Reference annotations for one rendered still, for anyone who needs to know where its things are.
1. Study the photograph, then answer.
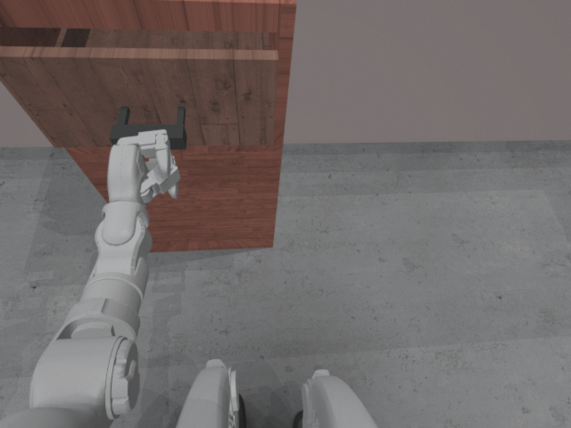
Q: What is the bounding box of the robot thigh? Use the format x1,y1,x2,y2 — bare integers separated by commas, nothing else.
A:
176,366,239,428
302,375,378,428

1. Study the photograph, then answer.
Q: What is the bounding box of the robot left upper arm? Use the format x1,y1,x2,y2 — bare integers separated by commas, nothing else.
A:
0,336,140,428

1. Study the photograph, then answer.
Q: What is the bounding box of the cabinet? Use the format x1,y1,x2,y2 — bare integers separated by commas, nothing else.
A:
0,0,297,252

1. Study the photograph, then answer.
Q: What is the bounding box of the right robot thigh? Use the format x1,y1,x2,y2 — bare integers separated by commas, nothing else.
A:
302,375,378,428

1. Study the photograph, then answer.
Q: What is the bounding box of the left robot thigh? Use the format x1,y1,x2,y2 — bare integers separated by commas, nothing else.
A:
176,366,239,428

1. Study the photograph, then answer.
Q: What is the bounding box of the robot left forearm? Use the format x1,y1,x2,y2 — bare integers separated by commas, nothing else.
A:
29,201,153,408

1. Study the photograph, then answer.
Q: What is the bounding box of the robot left hand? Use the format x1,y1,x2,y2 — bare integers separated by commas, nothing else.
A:
107,129,180,209

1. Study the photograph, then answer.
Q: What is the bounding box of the handle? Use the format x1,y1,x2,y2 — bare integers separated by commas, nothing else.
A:
110,106,187,150

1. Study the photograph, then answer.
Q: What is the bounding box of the drawer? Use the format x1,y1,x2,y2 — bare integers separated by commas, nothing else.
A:
0,29,278,148

